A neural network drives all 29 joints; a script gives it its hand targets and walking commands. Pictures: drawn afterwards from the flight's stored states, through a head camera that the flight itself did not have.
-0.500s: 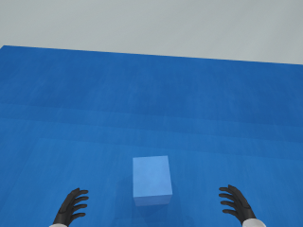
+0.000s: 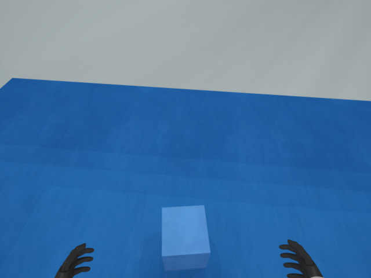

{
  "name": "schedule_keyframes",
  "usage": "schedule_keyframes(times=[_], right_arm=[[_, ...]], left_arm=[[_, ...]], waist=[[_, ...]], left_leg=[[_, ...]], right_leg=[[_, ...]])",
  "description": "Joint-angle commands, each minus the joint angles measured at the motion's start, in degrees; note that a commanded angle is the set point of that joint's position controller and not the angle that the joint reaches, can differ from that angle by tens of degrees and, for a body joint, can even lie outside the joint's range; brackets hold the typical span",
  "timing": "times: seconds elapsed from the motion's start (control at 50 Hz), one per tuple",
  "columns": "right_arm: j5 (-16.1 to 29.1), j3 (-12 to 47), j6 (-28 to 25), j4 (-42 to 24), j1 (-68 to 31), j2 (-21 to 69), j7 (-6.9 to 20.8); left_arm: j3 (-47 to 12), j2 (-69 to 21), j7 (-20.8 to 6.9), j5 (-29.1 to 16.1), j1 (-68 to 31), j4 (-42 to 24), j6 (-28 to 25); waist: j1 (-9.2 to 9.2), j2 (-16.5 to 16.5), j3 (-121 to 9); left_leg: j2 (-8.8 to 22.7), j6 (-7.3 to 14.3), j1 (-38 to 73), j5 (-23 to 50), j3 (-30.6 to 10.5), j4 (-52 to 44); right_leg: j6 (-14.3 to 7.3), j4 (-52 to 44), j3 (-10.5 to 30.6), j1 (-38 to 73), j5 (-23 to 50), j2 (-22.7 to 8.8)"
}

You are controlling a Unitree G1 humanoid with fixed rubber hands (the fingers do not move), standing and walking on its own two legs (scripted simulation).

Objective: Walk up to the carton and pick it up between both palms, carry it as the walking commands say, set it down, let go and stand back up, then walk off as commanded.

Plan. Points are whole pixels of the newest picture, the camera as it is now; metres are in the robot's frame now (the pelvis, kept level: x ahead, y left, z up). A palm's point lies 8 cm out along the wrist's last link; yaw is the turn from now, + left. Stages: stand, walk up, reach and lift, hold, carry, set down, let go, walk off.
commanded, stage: stand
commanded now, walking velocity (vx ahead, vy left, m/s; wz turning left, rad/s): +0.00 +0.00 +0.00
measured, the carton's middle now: (184, 238) +0.43 +0.00 -0.65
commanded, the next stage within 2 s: walk off in 1.72 s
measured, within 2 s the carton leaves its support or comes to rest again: neither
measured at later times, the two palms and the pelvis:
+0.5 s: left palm out of the picture +0.14 +0.29 -0.09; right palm out of the picture +0.14 -0.29 -0.08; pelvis +0.02 +0.00 +0.01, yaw +0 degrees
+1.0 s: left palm out of the picture +0.11 +0.30 -0.09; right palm out of the picture +0.10 -0.30 -0.09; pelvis +0.00 +0.00 +0.01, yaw +0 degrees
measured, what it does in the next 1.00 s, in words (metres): stands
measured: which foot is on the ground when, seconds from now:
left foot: down 0.00-1.00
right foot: down 0.00-1.00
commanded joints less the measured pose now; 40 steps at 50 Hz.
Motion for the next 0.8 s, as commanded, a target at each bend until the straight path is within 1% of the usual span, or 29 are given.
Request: schedule_keyframes(times=[0.0,0.04,0.1,0.36,0.52,0.78], right_arm=[[-0.2,-2.3,-3.2,-1.2,-4.2,-8.5,-0.7],[-0.1,-2.3,-3.7,0.6,-4.2,-9.3,-0.7],[0.1,-2.1,-4.2,3.3,-4.1,-10.6,-1.0],[0.4,-1.4,-5.2,10.6,-4.9,-13.7,-1.4],[0.6,-1.1,-5.4,13.6,-5.4,-14.3,-1.6],[0.7,-0.5,-5.6,17.6,-5.6,-15.1,-1.5]], left_arm=[[2.4,8.2,0.7,0.3,-3.0,-1.5,-2.8],[2.4,8.8,0.8,0.1,-2.7,0.1,-3.3],[2.1,10.0,1.2,0.1,-2.5,2.4,-3.9],[0.9,12.7,1.8,-0.4,-3.3,10.1,-4.8],[0.4,13.1,1.9,-0.6,-4.3,13.5,-4.9],[-0.1,14.1,1.7,-0.7,-5.6,17.4,-5.1]], waist=[[0.31,0.6,-2.5],[0.29,0.1,-4.1],[0.15,0.3,-5.5],[-0.14,0.4,-5.1],[-0.11,0.2,-4.7],[-0.09,0.0,-3.1]], left_leg=[[5.9,-1.5,-3.8,4.3,-5.0,-6.0],[6.1,-1.5,-2.3,9.9,-4.8,-5.2],[6.5,-1.5,-0.2,15.0,-5.0,-4.7],[7.6,-1.3,3.0,21.9,-5.8,-6.3],[7.9,-1.1,3.7,22.4,-6.1,-7.9],[8.2,-0.8,3.2,17.3,-6.6,-10.8]], right_leg=[[1.5,-5.5,4.8,-1.1,5.0,-5.7],[1.4,-5.0,5.2,0.0,10.3,-6.2],[1.3,-4.6,5.4,0.6,14.4,-6.6],[1.0,-5.9,6.4,2.4,19.8,-7.7],[0.9,-7.1,6.6,3.8,20.5,-8.0],[0.6,-9.9,7.3,4.1,16.4,-8.5]])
